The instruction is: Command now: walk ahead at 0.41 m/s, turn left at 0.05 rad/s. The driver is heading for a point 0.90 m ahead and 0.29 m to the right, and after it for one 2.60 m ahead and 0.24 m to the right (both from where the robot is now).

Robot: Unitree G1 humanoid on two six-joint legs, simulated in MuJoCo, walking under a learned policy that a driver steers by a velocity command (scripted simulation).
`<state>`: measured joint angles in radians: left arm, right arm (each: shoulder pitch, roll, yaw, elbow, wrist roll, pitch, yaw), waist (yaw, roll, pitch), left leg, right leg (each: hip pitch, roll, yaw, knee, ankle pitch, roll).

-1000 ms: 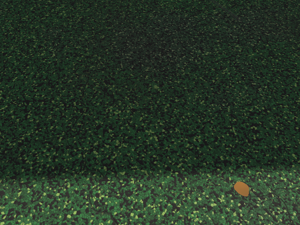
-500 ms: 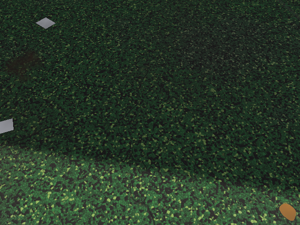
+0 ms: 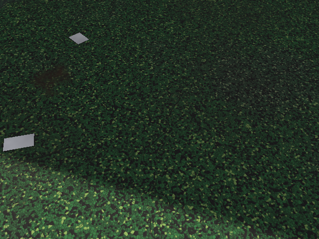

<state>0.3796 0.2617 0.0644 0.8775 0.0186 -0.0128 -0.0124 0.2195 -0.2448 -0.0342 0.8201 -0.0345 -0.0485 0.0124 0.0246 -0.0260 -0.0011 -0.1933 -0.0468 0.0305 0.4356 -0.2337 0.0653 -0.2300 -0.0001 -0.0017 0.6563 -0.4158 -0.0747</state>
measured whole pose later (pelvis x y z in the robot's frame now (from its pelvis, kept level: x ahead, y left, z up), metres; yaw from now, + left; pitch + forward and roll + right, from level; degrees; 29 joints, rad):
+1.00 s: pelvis +0.53 -0.06 -0.02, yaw -23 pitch +2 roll +0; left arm 0.46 0.29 0.08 0.90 -0.01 -0.04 0.01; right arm -0.01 -0.25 0.00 0.70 -0.04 -0.09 0.00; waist 0.10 0.00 0.04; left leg -0.47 -0.02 0.00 0.53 -0.08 0.03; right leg -0.07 0.15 0.22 0.68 -0.50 -0.09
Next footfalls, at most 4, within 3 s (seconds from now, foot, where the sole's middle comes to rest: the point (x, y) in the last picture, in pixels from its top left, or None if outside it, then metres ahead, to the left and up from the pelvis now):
0.42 right None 0.36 -0.10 -0.78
0.98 left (169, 198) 0.71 -0.02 -0.78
1.46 right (220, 208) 0.66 -0.24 -0.78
1.90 left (183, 186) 0.77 -0.08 -0.78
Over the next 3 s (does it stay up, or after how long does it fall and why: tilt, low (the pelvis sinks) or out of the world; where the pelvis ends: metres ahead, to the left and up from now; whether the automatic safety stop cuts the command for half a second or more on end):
stays up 0.80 -0.25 0.00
